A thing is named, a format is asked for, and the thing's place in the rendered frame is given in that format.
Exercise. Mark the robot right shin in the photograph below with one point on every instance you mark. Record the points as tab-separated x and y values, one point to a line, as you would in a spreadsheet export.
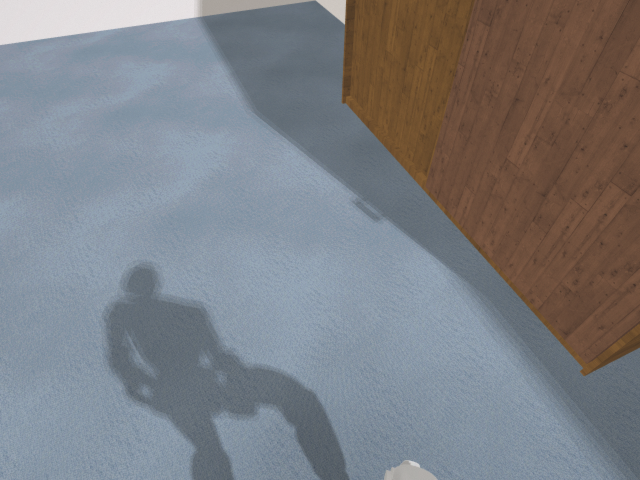
410	463

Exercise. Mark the wardrobe door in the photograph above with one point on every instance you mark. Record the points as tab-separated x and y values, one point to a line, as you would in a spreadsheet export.
538	158
405	56

